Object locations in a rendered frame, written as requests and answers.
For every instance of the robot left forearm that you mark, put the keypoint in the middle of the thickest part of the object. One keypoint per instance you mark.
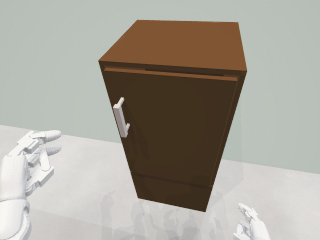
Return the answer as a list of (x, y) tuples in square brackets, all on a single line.
[(15, 223)]

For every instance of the robot right hand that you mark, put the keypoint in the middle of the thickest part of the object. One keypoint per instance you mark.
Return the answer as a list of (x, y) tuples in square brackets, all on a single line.
[(255, 230)]

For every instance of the handle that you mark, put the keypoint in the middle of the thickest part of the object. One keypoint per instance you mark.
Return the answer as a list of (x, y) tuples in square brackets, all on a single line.
[(123, 128)]

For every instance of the cupboard door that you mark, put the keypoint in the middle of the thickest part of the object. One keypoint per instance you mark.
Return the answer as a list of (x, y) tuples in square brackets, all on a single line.
[(177, 121)]

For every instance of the robot left hand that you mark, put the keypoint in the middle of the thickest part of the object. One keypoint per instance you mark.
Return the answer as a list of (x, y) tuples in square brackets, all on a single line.
[(14, 168)]

